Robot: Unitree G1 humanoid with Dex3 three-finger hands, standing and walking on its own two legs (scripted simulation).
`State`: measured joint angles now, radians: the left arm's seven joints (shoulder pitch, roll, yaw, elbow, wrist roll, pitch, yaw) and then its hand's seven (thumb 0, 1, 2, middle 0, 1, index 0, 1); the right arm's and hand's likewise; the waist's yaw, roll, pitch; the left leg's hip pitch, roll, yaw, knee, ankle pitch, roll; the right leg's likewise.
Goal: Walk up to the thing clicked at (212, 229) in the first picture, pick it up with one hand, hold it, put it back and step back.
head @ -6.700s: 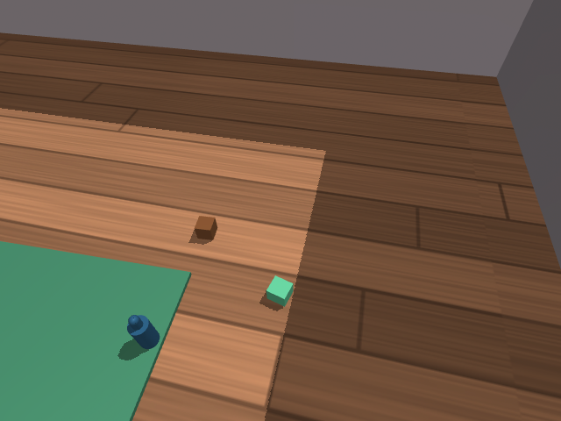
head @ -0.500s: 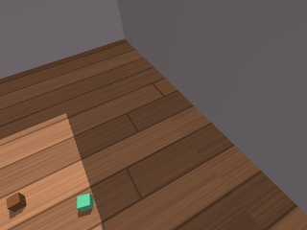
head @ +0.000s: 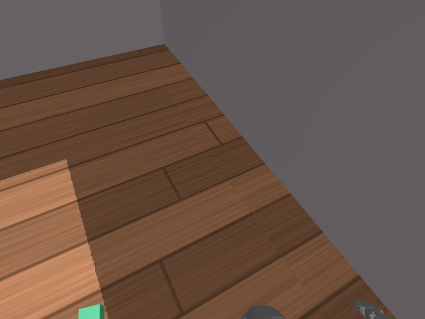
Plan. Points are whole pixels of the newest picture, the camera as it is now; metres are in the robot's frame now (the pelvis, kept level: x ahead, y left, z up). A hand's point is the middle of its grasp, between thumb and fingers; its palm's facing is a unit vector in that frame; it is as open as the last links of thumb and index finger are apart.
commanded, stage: walk up
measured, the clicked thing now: out of the picture +0.27 +0.93 -0.74
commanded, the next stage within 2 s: none
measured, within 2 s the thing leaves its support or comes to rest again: neither
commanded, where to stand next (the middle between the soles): +0.41 +0.01 m, yaw +0 degrees
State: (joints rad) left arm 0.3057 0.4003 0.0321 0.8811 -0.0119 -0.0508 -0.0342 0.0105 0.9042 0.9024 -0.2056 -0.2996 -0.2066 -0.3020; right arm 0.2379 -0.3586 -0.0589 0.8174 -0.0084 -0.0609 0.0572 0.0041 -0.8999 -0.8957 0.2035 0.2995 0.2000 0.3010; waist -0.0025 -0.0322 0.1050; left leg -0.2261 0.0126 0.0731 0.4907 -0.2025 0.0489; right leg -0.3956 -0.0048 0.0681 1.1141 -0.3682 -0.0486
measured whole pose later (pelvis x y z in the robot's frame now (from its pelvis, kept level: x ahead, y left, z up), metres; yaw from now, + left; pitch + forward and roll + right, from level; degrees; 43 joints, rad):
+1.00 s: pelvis +0.35 +0.03 +0.00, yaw +1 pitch -3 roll -1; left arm 0.30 0.42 0.03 0.85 -0.01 -0.04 -0.01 0.01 0.91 0.90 -0.20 -0.30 -0.21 -0.30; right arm 0.30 -0.37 -0.03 0.81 -0.01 -0.05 0.03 0.01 -0.90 -0.90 0.20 0.30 0.20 0.30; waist 0.00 -0.04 0.12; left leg -0.21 0.01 0.07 0.51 -0.25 0.05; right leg -0.48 -0.03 0.05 0.95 -0.32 -0.02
